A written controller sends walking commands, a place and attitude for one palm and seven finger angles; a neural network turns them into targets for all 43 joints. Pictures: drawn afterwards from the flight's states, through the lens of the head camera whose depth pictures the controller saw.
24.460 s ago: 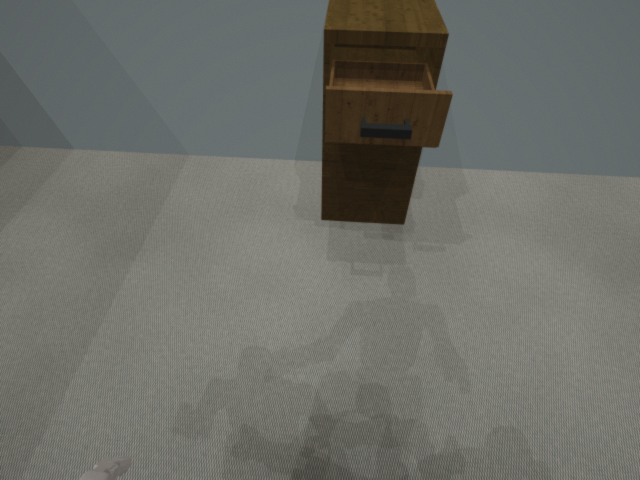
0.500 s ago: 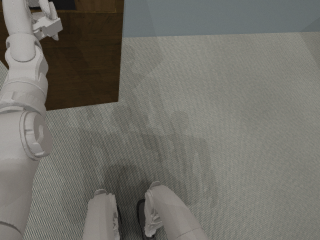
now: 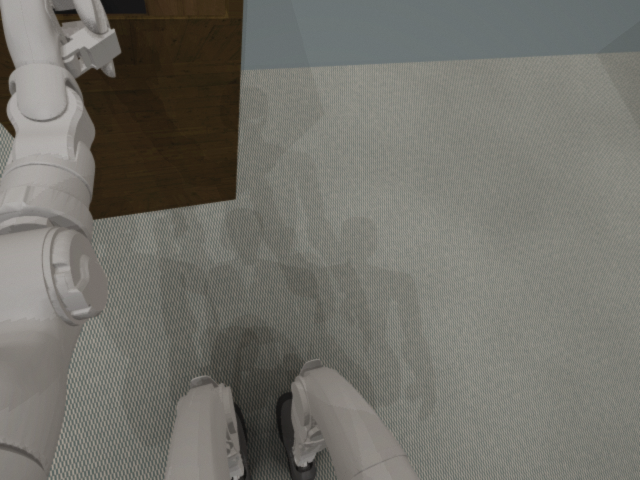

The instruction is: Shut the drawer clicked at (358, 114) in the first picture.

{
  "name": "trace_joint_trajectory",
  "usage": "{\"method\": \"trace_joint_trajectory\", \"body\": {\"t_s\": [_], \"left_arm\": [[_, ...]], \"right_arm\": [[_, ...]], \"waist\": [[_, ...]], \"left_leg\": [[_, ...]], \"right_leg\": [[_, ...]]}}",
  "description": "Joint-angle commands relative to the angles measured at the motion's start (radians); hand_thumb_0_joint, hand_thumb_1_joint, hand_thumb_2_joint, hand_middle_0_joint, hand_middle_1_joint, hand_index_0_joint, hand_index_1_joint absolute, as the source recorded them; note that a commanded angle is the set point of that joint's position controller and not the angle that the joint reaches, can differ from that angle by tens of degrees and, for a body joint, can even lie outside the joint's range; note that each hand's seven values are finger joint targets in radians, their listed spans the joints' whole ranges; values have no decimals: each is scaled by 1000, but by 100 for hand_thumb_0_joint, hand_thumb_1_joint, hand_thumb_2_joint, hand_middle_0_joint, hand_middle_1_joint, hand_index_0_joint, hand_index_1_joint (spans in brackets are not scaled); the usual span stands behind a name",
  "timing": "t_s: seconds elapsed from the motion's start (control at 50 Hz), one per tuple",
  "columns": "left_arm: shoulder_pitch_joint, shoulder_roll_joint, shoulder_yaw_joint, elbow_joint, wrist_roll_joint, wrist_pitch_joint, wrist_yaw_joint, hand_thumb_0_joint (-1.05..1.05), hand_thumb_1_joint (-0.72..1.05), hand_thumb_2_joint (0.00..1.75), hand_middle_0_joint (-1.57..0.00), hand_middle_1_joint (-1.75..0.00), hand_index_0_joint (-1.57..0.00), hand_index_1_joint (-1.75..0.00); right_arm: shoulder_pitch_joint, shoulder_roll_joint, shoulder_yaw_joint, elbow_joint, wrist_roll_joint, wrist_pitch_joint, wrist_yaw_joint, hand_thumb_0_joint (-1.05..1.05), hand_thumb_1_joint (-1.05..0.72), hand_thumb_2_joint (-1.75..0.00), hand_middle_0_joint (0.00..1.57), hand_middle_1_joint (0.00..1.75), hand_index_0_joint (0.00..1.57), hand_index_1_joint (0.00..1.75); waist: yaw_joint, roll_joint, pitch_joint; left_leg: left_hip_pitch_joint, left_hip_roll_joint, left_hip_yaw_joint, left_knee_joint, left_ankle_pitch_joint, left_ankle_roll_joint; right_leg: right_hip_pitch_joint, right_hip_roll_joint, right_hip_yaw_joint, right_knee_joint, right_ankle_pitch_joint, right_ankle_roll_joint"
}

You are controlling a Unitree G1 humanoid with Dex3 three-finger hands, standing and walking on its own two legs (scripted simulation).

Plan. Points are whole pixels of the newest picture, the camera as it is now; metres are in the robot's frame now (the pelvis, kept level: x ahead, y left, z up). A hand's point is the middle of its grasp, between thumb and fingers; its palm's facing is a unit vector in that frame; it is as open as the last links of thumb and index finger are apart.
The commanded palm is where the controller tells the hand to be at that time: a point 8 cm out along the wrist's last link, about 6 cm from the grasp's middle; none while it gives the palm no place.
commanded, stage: pull the fist back off the drawer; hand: left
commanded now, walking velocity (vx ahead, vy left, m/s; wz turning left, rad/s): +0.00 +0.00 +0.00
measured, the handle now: out of the picture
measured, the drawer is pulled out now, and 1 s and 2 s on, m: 0.00 0.00 0.00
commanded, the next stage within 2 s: draw the hand back to the body in 0.24 s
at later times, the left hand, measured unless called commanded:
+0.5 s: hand (80, 46) +0.57 +0.16 +0.09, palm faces +0.12 -0.99 -0.04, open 3.3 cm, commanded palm +0.51 +0.19 +0.11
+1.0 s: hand out of the picture +0.38 +0.20 +0.18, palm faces +0.14 -0.97 -0.19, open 3.3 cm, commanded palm +0.34 +0.25 +0.21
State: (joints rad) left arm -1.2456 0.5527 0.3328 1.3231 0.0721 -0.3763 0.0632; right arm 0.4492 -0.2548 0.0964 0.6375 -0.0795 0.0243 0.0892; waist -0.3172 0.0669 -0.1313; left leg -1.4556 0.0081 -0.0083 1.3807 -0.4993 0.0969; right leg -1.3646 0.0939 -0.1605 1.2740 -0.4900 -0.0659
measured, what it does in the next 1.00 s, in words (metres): rises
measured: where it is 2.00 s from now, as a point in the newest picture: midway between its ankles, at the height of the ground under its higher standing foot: (267, 460)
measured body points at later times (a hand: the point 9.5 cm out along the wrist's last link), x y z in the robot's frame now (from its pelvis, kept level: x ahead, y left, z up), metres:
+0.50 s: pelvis +0.06 +0.00 +0.05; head +0.22 +0.02 +0.47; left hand +0.55 +0.21 +0.09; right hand +0.07 -0.25 -0.07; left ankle +0.06 +0.06 -0.59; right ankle +0.05 -0.09 -0.59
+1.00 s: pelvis +0.07 +0.00 +0.12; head +0.09 +0.00 +0.57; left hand +0.36 +0.25 +0.20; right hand +0.25 -0.22 +0.04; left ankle +0.06 +0.06 -0.59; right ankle +0.05 -0.09 -0.59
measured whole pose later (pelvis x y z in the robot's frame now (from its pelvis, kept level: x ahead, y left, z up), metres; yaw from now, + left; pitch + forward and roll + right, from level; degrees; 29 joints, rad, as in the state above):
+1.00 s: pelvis +0.07 +0.00 +0.12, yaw +4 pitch +7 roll -2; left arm -0.04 0.29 0.05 0.23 -0.10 -0.12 0.03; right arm 0.22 -0.25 0.04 0.48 0.06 0.12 -0.04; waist -0.02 0.04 -0.11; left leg -0.49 -0.05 0.03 0.76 -0.39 0.09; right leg -0.44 0.07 -0.04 0.70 -0.40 -0.05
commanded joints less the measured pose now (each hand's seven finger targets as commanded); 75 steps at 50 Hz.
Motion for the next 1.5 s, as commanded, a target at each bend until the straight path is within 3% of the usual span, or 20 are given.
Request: {"method": "trace_joint_trajectory", "body": {"t_s": [0.0,0.1,0.2,0.32,0.36,0.44,0.46,0.52,0.64,0.72,0.76,0.82,0.84,0.88,0.94,1.14,1.22,1.26,1.34,1.48], "left_arm": [[-455,149,19,-308,-26,-83,13,0,90,90,-140,-160,-140,-160],[-302,96,12,-320,-39,-88,16,0,90,90,-140,-160,-140,-160],[-289,61,8,-358,-63,-114,10,0,90,90,-140,-160,-140,-160],[-213,15,-12,-390,-71,-160,-7,0,90,90,-140,-160,-140,-160],[-56,48,25,-481,-88,-152,-20,0,90,90,-140,-160,-140,-160],[244,-6,-9,-752,-152,-88,-56,0,90,90,-140,-160,-140,-160],[290,-59,-49,-809,-174,-64,-66,0,90,90,-140,-160,-140,-160],[409,-89,-65,-921,-217,-15,-68,0,90,90,-140,-160,-140,-160],[520,-164,-146,-968,-223,-38,-67,0,90,90,-140,-160,-140,-160],[683,-203,-210,-1081,-245,-13,-135,0,90,90,-140,-160,-140,-160],[762,-190,-191,-1103,-270,26,-159,0,90,90,-140,-160,-140,-160],[835,-141,-127,-1146,-303,69,-158,0,90,90,-140,-160,-140,-160],[879,-58,-170,-1214,-189,118,-93,0,90,90,-140,-160,-140,-160],[889,-104,-194,-1315,-185,167,-42,0,90,90,-140,-160,-140,-160],[911,-82,-191,-1386,-170,212,0,0,90,90,-140,-160,-140,-160],[1215,-117,-185,-1564,-171,278,24,0,90,90,-140,-160,-140,-160],[1322,-86,-132,-1678,-173,280,22,0,90,90,-140,-160,-140,-160],[1341,-75,-110,-1780,-170,270,25,0,90,90,-140,-160,-140,-160],[1473,-47,-43,-1914,-170,258,33,0,90,90,-140,-160,-140,-160],[1691,-33,40,-2014,-175,247,33,0,90,90,-140,-160,-140,-160]], "right_arm": [[205,-229,-94,-22,8,3,-7,0,-90,-90,20,30,20,30],[194,-218,-104,-36,16,26,1,0,-90,-90,20,30,20,30],[187,-205,-113,-29,18,41,1,0,-90,-90,20,30,20,30],[180,-192,-127,-24,16,60,2,0,-90,-90,20,30,20,30],[163,-192,-133,-63,27,78,5,0,-90,-90,20,30,20,30],[123,-173,-141,-139,66,94,9,0,-90,-90,20,30,20,30],[107,-166,-141,-151,76,93,8,0,-90,-90,20,30,20,30],[75,-161,-141,-168,100,77,-15,0,-90,-90,20,30,20,30],[-7,-149,-133,-153,113,35,-45,0,-90,-90,20,30,20,30],[-38,-148,-138,-192,121,21,-48,0,-90,-90,20,30,20,30],[-69,-149,-135,-206,128,16,-56,0,-90,-90,20,30,20,30],[-131,-149,-125,-241,136,4,-77,0,-90,-90,20,30,20,30],[-217,-128,-124,-266,140,44,-96,0,-90,-90,20,30,20,30],[-252,-112,-113,-299,143,56,-122,0,-90,-90,20,30,20,30],[-304,-110,-95,-296,144,51,-148,0,-90,-90,20,30,20,30],[-386,-98,-65,-267,129,-8,-170,0,-90,-90,20,30,20,30],[-402,-99,-66,-256,116,-31,-165,0,-90,-90,20,30,20,30],[-405,-92,-65,-257,112,-46,-162,0,-90,-90,20,30,20,30],[-399,-86,-71,-248,102,-82,-152,0,-90,-90,20,30,20,30],[-383,-92,-90,-230,101,-117,-137,0,-90,-90,20,30,20,30]], "waist": [[11,248,-595],[40,188,-575],[33,127,-563],[57,162,-609],[129,190,-697],[207,167,-803],[197,129,-770],[192,-10,-618],[186,-8,-324],[229,108,-399],[246,63,-377],[263,-60,-296],[305,-49,-319],[291,-66,-252],[302,20,-183],[329,-43,11],[343,-29,53],[347,29,36],[359,55,32],[368,-2,64]], "left_leg": [[691,56,-225,-211,203,-68],[693,49,-188,-215,293,-68],[664,36,-143,-200,364,-57],[760,32,-132,-187,537,-69],[842,29,-112,-220,636,-79],[972,24,-80,-296,828,-81],[959,18,-66,-317,811,-72],[873,6,-38,-384,678,-51],[902,-3,-34,-474,487,-51],[1088,7,-51,-491,762,-64],[1115,14,-59,-518,763,-70],[1023,-3,-45,-572,579,-54],[1068,-9,-35,-640,535,-60],[1076,-9,-34,-692,462,-56],[1161,1,-55,-763,418,-57],[1306,26,-102,-967,314,-60],[1336,30,-106,-1012,328,-64],[1364,33,-115,-1030,349,-71],[1379,38,-124,-1048,391,-80],[1366,38,-97,-1021,479,-82]], "right_leg": [[127,-20,117,-160,98,26],[199,-16,118,-176,148,28],[287,-14,135,-194,235,35],[314,-16,135,-176,377,32],[417,-14,139,-196,448,27],[648,-14,148,-266,654,32],[699,-15,152,-294,700,38],[831,-24,165,-360,754,50],[760,-22,158,-445,527,45],[803,-31,151,-455,638,42],[821,-32,138,-479,623,44],[910,-36,143,-520,577,44],[1000,-74,205,-574,575,46],[1035,-79,196,-623,529,45],[1028,-74,191,-685,414,30],[1134,-76,171,-861,305,22],[1177,-73,171,-906,326,19],[1204,-76,171,-910,342,16],[1246,-77,169,-920,365,13],[1258,-76,170,-930,410,17]]}}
